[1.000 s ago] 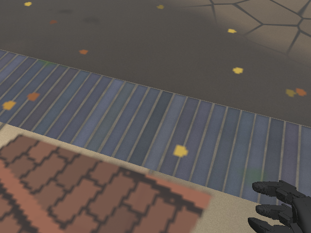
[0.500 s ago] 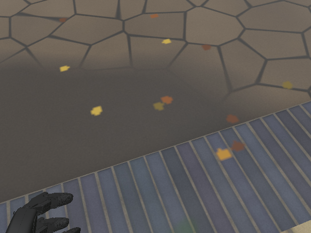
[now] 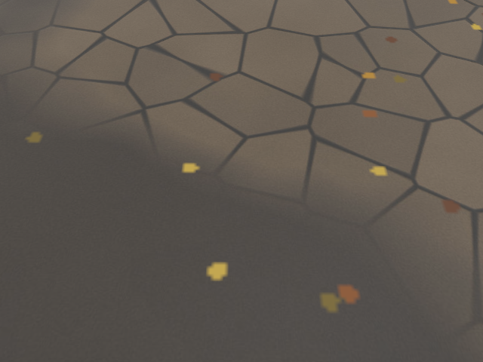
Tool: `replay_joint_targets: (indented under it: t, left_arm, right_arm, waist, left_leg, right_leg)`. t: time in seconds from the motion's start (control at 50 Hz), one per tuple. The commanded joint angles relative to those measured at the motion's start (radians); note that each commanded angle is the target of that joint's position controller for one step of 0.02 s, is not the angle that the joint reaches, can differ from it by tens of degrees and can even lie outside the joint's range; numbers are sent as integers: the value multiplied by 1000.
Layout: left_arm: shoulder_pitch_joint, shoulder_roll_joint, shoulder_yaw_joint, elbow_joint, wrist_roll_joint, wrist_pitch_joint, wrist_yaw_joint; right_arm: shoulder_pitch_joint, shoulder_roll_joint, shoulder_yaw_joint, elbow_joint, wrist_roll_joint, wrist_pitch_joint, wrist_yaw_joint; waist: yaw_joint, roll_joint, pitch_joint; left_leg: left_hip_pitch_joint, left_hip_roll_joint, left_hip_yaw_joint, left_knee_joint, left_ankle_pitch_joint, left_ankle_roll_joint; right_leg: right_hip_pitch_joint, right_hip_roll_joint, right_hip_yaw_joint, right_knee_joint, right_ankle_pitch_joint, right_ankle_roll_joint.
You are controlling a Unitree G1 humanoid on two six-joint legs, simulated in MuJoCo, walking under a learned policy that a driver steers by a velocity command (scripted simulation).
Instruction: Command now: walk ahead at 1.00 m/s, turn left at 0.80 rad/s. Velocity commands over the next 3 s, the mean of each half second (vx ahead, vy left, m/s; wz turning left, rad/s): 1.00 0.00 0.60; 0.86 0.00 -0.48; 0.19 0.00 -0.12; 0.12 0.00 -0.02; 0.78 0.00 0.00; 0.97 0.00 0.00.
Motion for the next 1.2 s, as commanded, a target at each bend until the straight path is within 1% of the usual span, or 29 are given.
replay_joint_targets:
  t: [0.02, 0.04, 0.06, 0.1, 0.12, 0.2, 0.26, 0.3, 0.46, 0.5, 0.54, 0.56, 0.58, 0.6, 0.62, 0.64, 0.68, 0.72, 0.78, 0.88, 0.92, 0.94, 0.96, 0.98, 1.0, 1.04, 1.08, 1.14, 1.2]
  left_arm:
    - [-253, 273, 69, -126, -24, 8, 6]
    - [-308, 84, 20, -155, -29, -29, -28]
    - [-125, -42, -22, -247, -62, -71, -44]
    - [-276, 129, 1, -292, -68, -109, -52]
    - [-252, 119, 0, -280, -48, -96, -42]
    - [-261, 145, 16, -265, -3, -43, -13]
    - [-360, 86, -1, -296, 18, -43, -31]
    - [-422, 72, 1, -309, 25, -55, -57]
    - [-613, 66, 5, -367, -33, -88, -99]
    - [-516, 96, 17, -333, -47, -88, -92]
    - [-112, 194, 67, -206, -71, -74, -85]
    - [200, 220, 80, -114, -78, -58, -80]
    - [337, 175, 46, -35, -46, -45, -90]
    - [252, 196, 41, -63, -3, -38, -91]
    - [216, 222, 67, -87, -9, -24, -68]
    - [127, 103, 40, -124, 6, -22, -66]
    - [-8, 183, 48, -136, 0, -54, -71]
    - [-52, 115, 28, -116, -24, -50, -63]
    - [-33, 109, 27, -92, -52, -32, -34]
    - [175, 83, 28, 16, -55, 8, -14]
    - [149, 100, 36, 24, -45, 23, -4]
    - [71, 118, 42, -5, -43, 27, -3]
    - [-25, 97, 32, -70, -20, 27, -3]
    - [210, -34, -8, -37, -23, 33, -10]
    - [270, 57, -7, -17, -41, 41, -25]
    - [1, 138, 17, -87, -43, 55, -17]
    - [-43, 88, 13, -107, -21, 61, -18]
    - [-22, 4, -10, -101, -18, 65, -13]
    - [-82, 17, -16, -100, -13, 64, -16]
  right_arm:
    - [582, -280, -121, 67, 6, 51, -34]
    - [589, -247, -108, 95, -7, 69, -41]
    - [388, -202, -63, 12, -57, 21, -30]
    - [313, -129, -60, -51, -61, -31, -21]
    - [237, -141, -66, -68, -52, -49, -17]
    - [146, -123, -55, -104, -19, -58, -45]
    - [202, -126, -57, -80, -28, -27, -83]
    - [287, -58, -38, -18, -11, -14, -114]
    - [390, -86, -31, 84, -25, 2, -117]
    - [340, -100, -30, 80, -38, 1, -107]
    - [239, -145, -33, 61, -71, -15, -84]
    - [105, -160, -36, 54, -77, -31, -70]
    - [109, 5, 9, 20, -117, -62, -61]
    - [341, 26, 37, -23, -39, -96, -60]
    - [268, -73, 32, -59, 18, -107, -57]
    - [49, -144, 15, -93, -13, -111, -63]
    - [-20, -116, 12, -112, -60, -117, -85]
    - [3, -75, 12, -104, -83, -103, -83]
    - [-165, -29, 31, -177, -92, -97, -72]
    - [-253, -18, 11, -224, -84, -103, -59]
    - [-172, -54, -16, -223, -78, -101, -66]
    - [-22, -77, -29, -190, -80, -103, -68]
    - [224, -129, -40, -130, -95, -99, -77]
    - [303, -135, -25, -90, -115, -95, -55]
    - [306, -112, -30, -83, -84, -87, -43]
    - [100, -34, -9, -95, -64, -64, -53]
    - [49, -29, 5, -67, -79, -64, -58]
    - [-22, -49, -1, -31, -82, -56, -49]
    - [8, -104, -20, 13, -68, -34, -58]
  waist:
    - [-390, -138, -184]
    - [-343, 268, -75]
    - [-78, 455, -194]
    - [-77, -31, -102]
    - [-8, -118, -67]
    - [32, -118, -5]
    - [-50, -53, -22]
    - [-109, 12, -22]
    - [-219, 62, 91]
    - [-153, 62, 70]
    - [37, 68, -110]
    - [225, 10, -191]
    - [199, -336, -229]
    - [43, -565, -343]
    - [103, -379, -398]
    - [122, 13, -245]
    - [13, 95, -97]
    - [-66, 41, -2]
    - [-27, -34, 62]
    - [64, -56, -6]
    - [-22, -122, -84]
    - [-125, -140, -150]
    - [-225, -76, -308]
    - [-120, 270, -519]
    - [-135, 229, -625]
    - [-109, 28, -314]
    - [-33, 1, -169]
    - [32, 39, -151]
    - [11, 65, -218]
  left_leg:
    - [820, -57, -55, 115, -211, 97]
    - [888, -18, -176, 26, -205, 177]
    - [992, 165, -849, -225, -623, 394]
    - [750, 199, -1004, -494, -785, 294]
    - [620, 177, -949, -463, -731, 277]
    - [348, 48, -698, -415, -367, 253]
    - [306, -27, -536, -331, -175, 214]
    - [305, -65, -472, -256, -358, 149]
    - [680, 51, -489, -85, -235, 111]
    - [749, 65, -422, -10, 75, 80]
    - [682, 72, -359, 292, 513, 67]
    - [473, 26, -259, 709, 512, 22]
    - [6, -98, -182, 1183, -640, -21]
    - [-256, -118, -269, 1286, -795, -78]
    - [-399, -63, -266, 1156, -643, -106]
    - [-332, 3, -269, 879, -457, -58]
    - [-218, 34, -311, 714, -398, -70]
    - [-60, 61, -301, 468, -413, -113]
    - [122, 19, -186, 69, -253, -153]
    - [394, -96, -123, -237, 192, -112]
    - [535, -125, -106, -257, 196, -84]
    - [699, -78, -126, -254, 279, -64]
    - [961, 110, -276, -156, 537, 0]
    - [1233, 482, -674, -49, 925, 248]
    - [1250, 475, -818, -112, 665, 273]
    - [893, 319, -558, -224, 482, 187]
    - [593, 265, -474, -311, 514, 171]
    - [379, 194, -315, -376, 561, 148]
    - [345, 173, -246, -388, 452, 134]
  right_leg:
    - [-485, -231, 67, 751, 1500, -20]
    - [-785, 27, 92, 1314, 221, -2]
    - [-1162, 107, 369, 1544, -125, 15]
    - [-1076, 20, 479, 1205, 72, -99]
    - [-1015, -29, 483, 1090, 112, -94]
    - [-871, -96, 483, 775, 119, -9]
    - [-852, -95, 422, 565, 471, 16]
    - [-833, -91, 416, 358, 814, -3]
    - [-1070, -121, 354, 149, 789, -47]
    - [-1007, -121, 305, 113, 690, -75]
    - [-596, -75, 264, 212, 600, -124]
    - [-264, -110, 310, 182, 693, -184]
    - [114, -159, 407, 391, 765, -208]
    - [297, -282, 867, 313, 585, -365]
    - [361, -388, 1139, 61, 66, -464]
    - [137, -330, 1116, -42, -38, -356]
    - [-183, -317, 1178, -55, 117, -376]
    - [-448, -180, 904, -70, 360, -357]
    - [-660, -82, 710, -113, 552, -307]
    - [-564, -48, 626, -2, 793, -148]
    - [-500, -35, 613, 187, 1021, -79]
    - [-547, -19, 602, 371, 1041, -39]
    - [-664, 15, 566, 694, 783, -1]
    - [-877, 150, 566, 1161, -234, 71]
    - [-941, 79, 599, 1243, -173, 51]
    - [-992, -15, 460, 1096, -54, 43]
    - [-899, -54, 436, 994, -19, 39]
    - [-729, -79, 371, 660, 63, 41]
    - [-568, -70, 353, 457, 331, 38]
Next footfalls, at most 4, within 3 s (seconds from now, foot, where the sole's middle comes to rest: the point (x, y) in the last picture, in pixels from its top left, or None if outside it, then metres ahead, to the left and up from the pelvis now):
0.02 left None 0.25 0.04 -0.74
0.56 right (266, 296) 0.74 -0.04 -0.85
0.94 left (208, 194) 1.15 0.17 -0.85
1.32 right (273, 185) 1.20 -0.07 -0.85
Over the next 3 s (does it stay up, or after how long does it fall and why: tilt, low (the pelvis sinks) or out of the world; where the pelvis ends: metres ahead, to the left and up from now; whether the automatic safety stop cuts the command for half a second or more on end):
stays up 1.83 0.03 -0.07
